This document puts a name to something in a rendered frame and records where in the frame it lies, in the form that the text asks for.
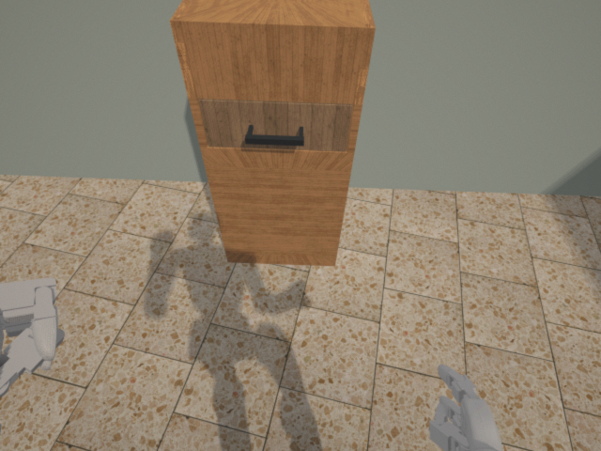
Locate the handle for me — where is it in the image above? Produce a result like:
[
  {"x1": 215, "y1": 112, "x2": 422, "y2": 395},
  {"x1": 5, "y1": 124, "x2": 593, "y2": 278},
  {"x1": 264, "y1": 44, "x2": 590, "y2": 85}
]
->
[{"x1": 245, "y1": 125, "x2": 304, "y2": 146}]

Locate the drawer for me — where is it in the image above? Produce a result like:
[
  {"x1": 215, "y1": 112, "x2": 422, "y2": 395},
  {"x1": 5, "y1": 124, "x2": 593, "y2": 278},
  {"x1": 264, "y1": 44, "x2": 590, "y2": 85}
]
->
[{"x1": 199, "y1": 99, "x2": 352, "y2": 151}]

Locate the cabinet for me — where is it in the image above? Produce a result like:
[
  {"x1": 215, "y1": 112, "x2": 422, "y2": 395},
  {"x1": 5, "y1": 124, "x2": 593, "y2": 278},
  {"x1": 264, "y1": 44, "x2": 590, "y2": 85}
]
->
[{"x1": 170, "y1": 0, "x2": 376, "y2": 266}]

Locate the left robot hand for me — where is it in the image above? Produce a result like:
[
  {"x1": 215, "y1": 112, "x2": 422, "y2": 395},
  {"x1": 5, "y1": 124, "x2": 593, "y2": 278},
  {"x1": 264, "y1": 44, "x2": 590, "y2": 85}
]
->
[{"x1": 0, "y1": 277, "x2": 65, "y2": 397}]

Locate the right robot hand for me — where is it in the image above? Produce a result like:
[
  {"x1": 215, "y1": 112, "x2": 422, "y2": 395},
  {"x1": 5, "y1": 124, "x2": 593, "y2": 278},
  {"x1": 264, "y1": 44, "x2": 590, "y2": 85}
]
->
[{"x1": 429, "y1": 365, "x2": 502, "y2": 451}]

